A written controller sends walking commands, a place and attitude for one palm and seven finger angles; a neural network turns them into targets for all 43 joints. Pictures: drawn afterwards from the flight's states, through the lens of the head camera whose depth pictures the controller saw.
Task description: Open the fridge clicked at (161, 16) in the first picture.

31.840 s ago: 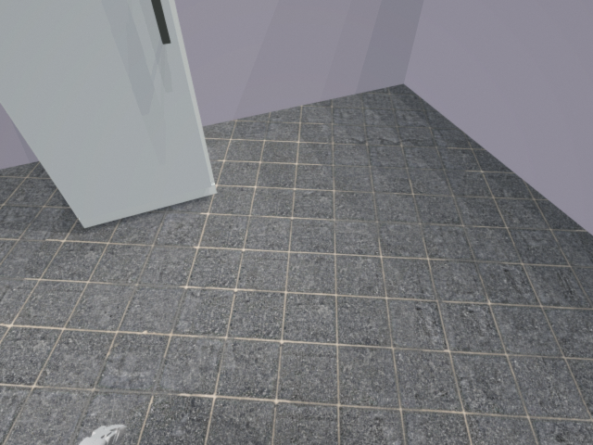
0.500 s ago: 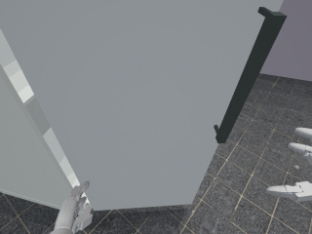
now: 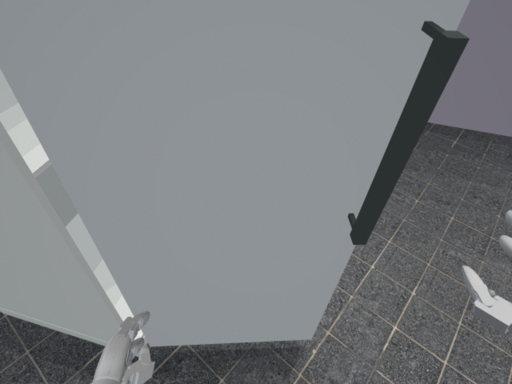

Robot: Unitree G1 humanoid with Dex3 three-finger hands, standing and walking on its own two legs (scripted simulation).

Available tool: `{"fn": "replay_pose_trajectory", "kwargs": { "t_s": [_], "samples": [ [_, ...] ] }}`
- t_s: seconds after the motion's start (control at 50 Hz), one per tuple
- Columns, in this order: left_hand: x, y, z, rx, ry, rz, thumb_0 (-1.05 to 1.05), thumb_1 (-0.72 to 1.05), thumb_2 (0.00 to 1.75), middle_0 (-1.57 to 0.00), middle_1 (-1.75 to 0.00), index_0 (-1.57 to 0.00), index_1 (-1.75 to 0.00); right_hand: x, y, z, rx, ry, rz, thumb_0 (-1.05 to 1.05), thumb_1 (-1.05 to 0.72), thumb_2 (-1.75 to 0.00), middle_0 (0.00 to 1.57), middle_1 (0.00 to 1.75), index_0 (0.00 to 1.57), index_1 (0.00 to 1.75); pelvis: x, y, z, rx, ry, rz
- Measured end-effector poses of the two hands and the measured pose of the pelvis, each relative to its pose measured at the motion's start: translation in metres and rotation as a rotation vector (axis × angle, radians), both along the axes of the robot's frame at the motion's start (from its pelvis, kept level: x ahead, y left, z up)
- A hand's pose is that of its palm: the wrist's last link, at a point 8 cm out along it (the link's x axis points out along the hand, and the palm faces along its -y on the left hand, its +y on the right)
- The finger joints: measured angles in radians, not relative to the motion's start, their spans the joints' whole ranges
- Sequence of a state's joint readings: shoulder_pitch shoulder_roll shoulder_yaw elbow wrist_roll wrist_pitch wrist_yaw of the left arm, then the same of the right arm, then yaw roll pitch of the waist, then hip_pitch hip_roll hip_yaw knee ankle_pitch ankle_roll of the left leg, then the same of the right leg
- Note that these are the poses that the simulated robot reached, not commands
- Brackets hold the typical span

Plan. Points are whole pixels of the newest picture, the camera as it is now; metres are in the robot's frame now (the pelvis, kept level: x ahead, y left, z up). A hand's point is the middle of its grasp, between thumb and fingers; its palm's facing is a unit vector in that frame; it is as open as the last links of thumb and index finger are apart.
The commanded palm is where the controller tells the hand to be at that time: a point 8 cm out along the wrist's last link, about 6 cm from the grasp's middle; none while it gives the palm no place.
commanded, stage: draw the hand back to the body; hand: right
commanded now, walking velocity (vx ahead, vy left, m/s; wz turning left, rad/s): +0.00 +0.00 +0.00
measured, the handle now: (386, 156) +0.40 -0.20 +0.19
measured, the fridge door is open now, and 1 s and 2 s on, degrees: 72 72 72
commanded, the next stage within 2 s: step back with the hand held close in 0.46 s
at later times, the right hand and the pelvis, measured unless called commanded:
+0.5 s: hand (499, 302) +0.18 -0.27 +0.15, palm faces +0.48 +0.80 -0.36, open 7.4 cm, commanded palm +0.13 -0.30 +0.17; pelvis -0.01 +0.00 +0.00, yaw +0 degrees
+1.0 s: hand out of the picture +0.15 -0.27 +0.15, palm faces +0.39 +0.79 -0.48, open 7.4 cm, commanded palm +0.09 -0.31 +0.17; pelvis -0.05 -0.01 +0.00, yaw +0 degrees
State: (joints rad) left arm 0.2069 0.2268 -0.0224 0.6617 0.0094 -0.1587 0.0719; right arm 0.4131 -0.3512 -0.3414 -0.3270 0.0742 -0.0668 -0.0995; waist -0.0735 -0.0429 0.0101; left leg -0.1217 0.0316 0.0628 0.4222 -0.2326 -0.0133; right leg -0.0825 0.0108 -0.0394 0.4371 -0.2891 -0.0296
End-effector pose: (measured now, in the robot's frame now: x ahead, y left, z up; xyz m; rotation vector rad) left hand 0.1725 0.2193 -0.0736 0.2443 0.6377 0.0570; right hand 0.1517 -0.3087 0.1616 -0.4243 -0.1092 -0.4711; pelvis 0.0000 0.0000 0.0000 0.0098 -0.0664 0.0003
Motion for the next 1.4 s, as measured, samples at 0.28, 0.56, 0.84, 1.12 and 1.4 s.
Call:
{"fn": "replay_pose_trajectory", "kwargs": {
  "t_s": [0.28, 0.56, 0.84, 1.12, 1.4],
  "samples": [
    [0.008, -0.006, 0.005, 0.005, -0.007, -0.03, 0.01, 0.91, 0.89, -0.2, -0.3, -0.2, -0.3, -0.013, -0.003, 0.005, -0.002, -0.011, -0.029, 0.01, -0.84, -0.87, 0.21, 0.33, 0.22, 0.33, -0.002, 0.0, 0.001, 0.001, -0.012, -0.006],
    [-0.004, -0.001, 0.002, -0.001, 0.005, -0.021, 0.01, 0.91, 0.89, -0.2, -0.3, -0.2, -0.3, -0.017, 0.005, 0.008, -0.006, -0.02, -0.016, 0.02, -0.89, -0.9, 0.21, 0.3, 0.21, 0.3, -0.009, 0.005, 0.002, -0.001, -0.026, -0.004],
    [-0.027, 0.019, 0.005, 0.039, 0.061, 0.078, 0.01, 0.91, 0.89, -0.2, -0.3, -0.2, -0.3, -0.018, 0.011, 0.007, -0.095, 0.01, 0.083, 0.02, -0.89, -0.9, 0.21, 0.3, 0.21, 0.3, -0.028, -0.001, 0.0, 0.005, 0.063, 0.006],
    [-0.075, 0.008, 0.001, 0.067, 0.067, 0.092, 0.01, 0.91, 0.89, -0.2, -0.3, -0.2, -0.3, -0.061, -0.008, 0.01, -0.17, -0.071, 0.074, 0.02, -0.89, -0.9, 0.21, 0.3, 0.22, 0.3, -0.068, -0.012, -0.011, 0.002, 0.059, 0.001],
    [-0.113, -0.004, -0.003, 0.098, 0.086, 0.074, 0.01, 0.91, 0.89, -0.2, -0.3, -0.2, -0.3, -0.083, -0.016, 0.006, -0.171, -0.167, 0.094, 0.02, -0.89, -0.9, 0.21, 0.3, 0.22, 0.3, -0.092, -0.02, -0.017, 0.038, 0.064, -0.031]
  ]
}}
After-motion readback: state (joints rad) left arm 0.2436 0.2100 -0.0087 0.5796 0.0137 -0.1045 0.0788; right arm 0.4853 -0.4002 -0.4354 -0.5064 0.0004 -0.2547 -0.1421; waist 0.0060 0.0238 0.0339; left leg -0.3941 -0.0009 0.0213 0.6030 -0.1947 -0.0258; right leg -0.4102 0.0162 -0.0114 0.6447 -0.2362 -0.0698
